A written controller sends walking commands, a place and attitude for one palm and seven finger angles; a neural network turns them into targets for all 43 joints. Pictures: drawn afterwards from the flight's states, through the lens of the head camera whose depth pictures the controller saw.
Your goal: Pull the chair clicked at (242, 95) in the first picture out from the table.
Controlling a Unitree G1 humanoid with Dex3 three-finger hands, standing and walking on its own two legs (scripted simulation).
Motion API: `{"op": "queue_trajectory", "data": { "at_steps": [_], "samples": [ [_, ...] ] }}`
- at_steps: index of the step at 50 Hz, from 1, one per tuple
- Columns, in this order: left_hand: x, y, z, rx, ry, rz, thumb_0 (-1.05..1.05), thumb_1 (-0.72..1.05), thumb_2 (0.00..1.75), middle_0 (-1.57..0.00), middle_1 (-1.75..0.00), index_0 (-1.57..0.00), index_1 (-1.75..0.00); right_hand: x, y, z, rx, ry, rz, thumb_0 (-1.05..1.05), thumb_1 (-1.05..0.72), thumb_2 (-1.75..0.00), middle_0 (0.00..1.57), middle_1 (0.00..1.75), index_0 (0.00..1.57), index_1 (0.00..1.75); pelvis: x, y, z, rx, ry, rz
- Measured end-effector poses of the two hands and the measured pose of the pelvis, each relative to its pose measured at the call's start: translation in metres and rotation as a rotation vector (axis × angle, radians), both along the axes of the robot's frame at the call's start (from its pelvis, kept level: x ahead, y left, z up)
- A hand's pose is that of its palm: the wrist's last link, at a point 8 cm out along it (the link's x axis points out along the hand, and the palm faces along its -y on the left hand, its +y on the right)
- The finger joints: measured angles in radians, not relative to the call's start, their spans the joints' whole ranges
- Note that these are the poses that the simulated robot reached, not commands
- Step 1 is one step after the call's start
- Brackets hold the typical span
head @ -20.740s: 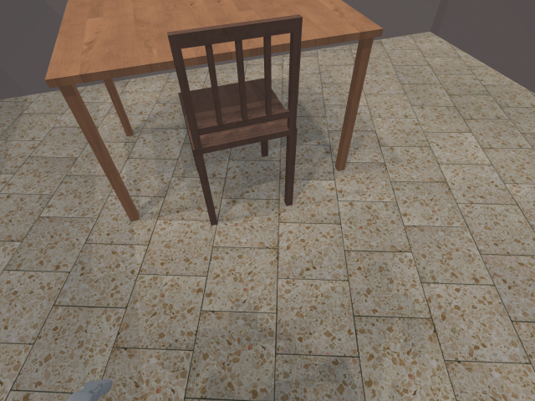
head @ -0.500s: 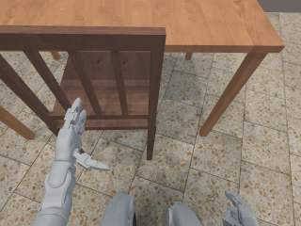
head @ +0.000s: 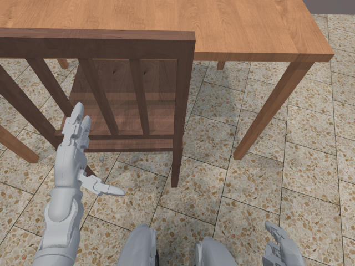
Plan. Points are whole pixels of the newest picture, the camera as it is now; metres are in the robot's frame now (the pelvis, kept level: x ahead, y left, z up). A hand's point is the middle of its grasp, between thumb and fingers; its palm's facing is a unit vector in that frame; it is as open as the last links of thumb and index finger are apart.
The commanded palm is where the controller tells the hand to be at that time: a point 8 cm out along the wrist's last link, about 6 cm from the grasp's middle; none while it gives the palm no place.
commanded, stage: aim the fingers beside a spindle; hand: left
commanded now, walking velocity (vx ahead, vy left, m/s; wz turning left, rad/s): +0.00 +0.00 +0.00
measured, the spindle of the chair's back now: (102, 102) +0.48 +0.20 +0.04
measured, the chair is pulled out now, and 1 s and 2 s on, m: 0.00 0.00 0.00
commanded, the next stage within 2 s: push the fingers through the gap in 0.74 s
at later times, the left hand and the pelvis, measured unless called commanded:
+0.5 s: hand (106, 161) +0.34 +0.17 +0.01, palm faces +0.05 -1.00 -0.04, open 16.9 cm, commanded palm +0.31 +0.21 +0.02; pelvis +0.00 +0.00 +0.00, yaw +0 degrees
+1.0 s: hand (112, 158) +0.33 +0.15 +0.03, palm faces +0.05 -1.00 -0.06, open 16.9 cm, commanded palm +0.32 +0.21 +0.02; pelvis +0.00 -0.01 +0.00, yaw +0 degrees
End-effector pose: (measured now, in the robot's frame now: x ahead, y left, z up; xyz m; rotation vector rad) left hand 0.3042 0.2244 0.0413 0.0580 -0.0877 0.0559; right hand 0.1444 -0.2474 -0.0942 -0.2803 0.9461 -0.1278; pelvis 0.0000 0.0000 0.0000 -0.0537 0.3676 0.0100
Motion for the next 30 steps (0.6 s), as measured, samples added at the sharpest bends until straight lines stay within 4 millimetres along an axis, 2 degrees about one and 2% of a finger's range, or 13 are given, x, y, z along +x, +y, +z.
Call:
{"op": "queue_trajectory", "data": {
  "at_steps": [2, 5, 7, 10, 14, 18, 22, 26, 28, 30],
  "samples": [
    [0.006, 0.010, 0.003, 0.016, -0.002, 0.025, -0.01, -0.50, 0.30, -0.07, -0.09, -0.06, -0.08, 0.000, 0.001, -0.002, 0.011, 0.005, 0.003, 0.01, -0.90, -0.90, 0.20, 0.30, 0.20, 0.30, 0.000, -0.001, 0.000, 0.001, 0.002, 0.001],
    [0.009, 0.020, -0.009, -0.002, 0.082, 0.033, -0.01, -0.50, 0.30, -0.06, -0.08, -0.06, -0.08, -0.001, 0.002, -0.003, 0.029, 0.011, -0.001, 0.01, -0.90, -0.90, 0.20, 0.30, 0.20, 0.30, 0.000, -0.001, 0.000, 0.001, 0.005, 0.001],
    [0.004, 0.018, -0.023, -0.028, 0.157, 0.012, -0.01, -0.50, 0.30, -0.06, -0.08, -0.06, -0.08, -0.002, 0.002, -0.003, 0.034, 0.012, -0.007, 0.01, -0.90, -0.90, 0.20, 0.30, 0.20, 0.30, 0.001, 0.000, 0.000, 0.000, 0.006, 0.002],
    [-0.007, 0.002, -0.033, -0.060, 0.203, -0.035, -0.01, -0.50, 0.30, -0.06, -0.08, -0.05, -0.08, -0.003, 0.002, -0.001, 0.025, 0.008, -0.014, 0.01, -0.90, -0.90, 0.20, 0.30, 0.20, 0.30, 0.002, 0.001, 0.001, -0.002, 0.005, 0.003],
    [-0.014, -0.016, -0.014, -0.050, 0.097, -0.053, -0.01, -0.50, 0.30, -0.06, -0.08, -0.06, -0.08, -0.002, 0.002, 0.002, 0.008, 0.002, -0.009, 0.01, -0.90, -0.90, 0.20, 0.30, 0.20, 0.30, 0.003, 0.002, 0.003, 0.000, -0.002, 0.000],
    [-0.002, -0.011, 0.004, 0.006, -0.012, -0.011, -0.01, -0.50, 0.30, -0.07, -0.09, -0.06, -0.08, 0.000, 0.002, -0.002, 0.014, 0.004, 0.009, 0.01, -0.90, -0.90, 0.20, 0.30, 0.20, 0.30, 0.001, 0.000, 0.001, 0.003, -0.001, 0.004],
    [0.012, 0.002, -0.013, 0.012, 0.074, 0.018, -0.01, -0.50, 0.30, -0.06, -0.08, -0.06, -0.08, 0.000, 0.002, -0.007, 0.033, 0.013, 0.010, 0.01, -0.90, -0.90, 0.20, 0.30, 0.20, 0.30, -0.002, -0.002, -0.003, 0.005, 0.007, 0.004],
    [0.006, -0.002, -0.034, -0.030, 0.189, -0.007, -0.01, -0.50, 0.30, -0.06, -0.08, -0.06, -0.08, -0.002, 0.001, -0.007, 0.039, 0.017, -0.008, 0.01, -0.90, -0.90, 0.20, 0.30, 0.20, 0.30, 0.000, -0.003, -0.002, 0.006, 0.012, 0.000],
    [-0.001, -0.010, -0.031, -0.042, 0.181, -0.023, -0.01, -0.50, 0.30, -0.06, -0.08, -0.06, -0.08, -0.003, 0.000, -0.005, 0.034, 0.017, -0.015, 0.01, -0.90, -0.90, 0.20, 0.30, 0.20, 0.30, 0.001, -0.003, 0.000, 0.006, 0.009, -0.002],
    [-0.005, -0.015, -0.018, -0.035, 0.127, -0.027, -0.01, -0.50, 0.30, -0.06, -0.08, -0.06, -0.08, -0.003, -0.002, -0.004, 0.027, 0.018, -0.015, 0.01, -0.90, -0.90, 0.20, 0.30, 0.20, 0.30, 0.003, -0.003, 0.002, 0.007, 0.004, -0.004]
  ]
}}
